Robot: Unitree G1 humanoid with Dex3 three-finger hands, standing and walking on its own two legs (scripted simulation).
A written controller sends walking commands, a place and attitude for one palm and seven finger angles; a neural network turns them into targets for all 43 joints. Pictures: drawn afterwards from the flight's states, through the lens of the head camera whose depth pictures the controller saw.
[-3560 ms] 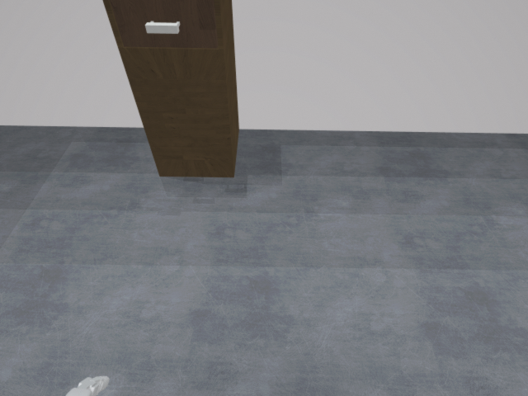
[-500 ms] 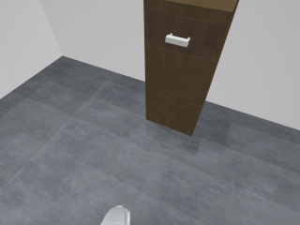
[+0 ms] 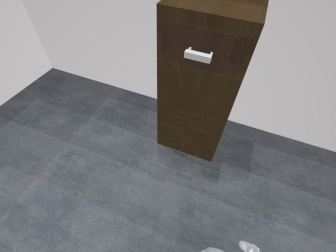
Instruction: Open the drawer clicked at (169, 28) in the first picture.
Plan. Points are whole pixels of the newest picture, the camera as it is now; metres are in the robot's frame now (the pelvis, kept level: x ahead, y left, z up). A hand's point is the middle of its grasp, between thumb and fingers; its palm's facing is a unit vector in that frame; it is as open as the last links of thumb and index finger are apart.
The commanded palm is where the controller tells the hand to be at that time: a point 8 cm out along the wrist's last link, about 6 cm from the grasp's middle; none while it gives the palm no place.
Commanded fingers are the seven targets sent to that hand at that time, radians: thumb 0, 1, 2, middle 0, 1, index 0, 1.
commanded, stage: turn to face it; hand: left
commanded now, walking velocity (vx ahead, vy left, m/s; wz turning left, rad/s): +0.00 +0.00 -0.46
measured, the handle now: (199, 53) +0.85 -0.04 +0.03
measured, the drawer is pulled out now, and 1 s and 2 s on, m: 0.00 0.00 0.00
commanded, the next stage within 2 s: take the last steps up to it in 0.38 s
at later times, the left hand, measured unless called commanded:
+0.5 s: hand out of the picture +0.09 +0.12 -0.16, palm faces -0.15 -0.96 -0.22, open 7.4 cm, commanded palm none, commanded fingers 0.00 0.90 0.90 -0.20 -0.30 -0.20 -0.30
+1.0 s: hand (135, 247) +0.16 +0.10 -0.16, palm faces -0.29 -0.94 -0.19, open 7.4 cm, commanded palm none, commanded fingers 0.00 0.90 0.90 -0.20 -0.30 -0.20 -0.30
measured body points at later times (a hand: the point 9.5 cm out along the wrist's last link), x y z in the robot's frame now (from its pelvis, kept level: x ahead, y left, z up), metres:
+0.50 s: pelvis -0.01 -0.04 +0.00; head +0.00 -0.06 +0.45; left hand +0.09 +0.18 -0.14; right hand -0.04 -0.29 -0.15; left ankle +0.00 +0.10 -0.69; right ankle -0.01 -0.13 -0.74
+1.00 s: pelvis +0.05 -0.05 +0.00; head +0.07 -0.07 +0.45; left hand +0.18 +0.15 -0.15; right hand -0.10 -0.22 -0.15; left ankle -0.01 +0.08 -0.74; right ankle +0.07 -0.19 -0.71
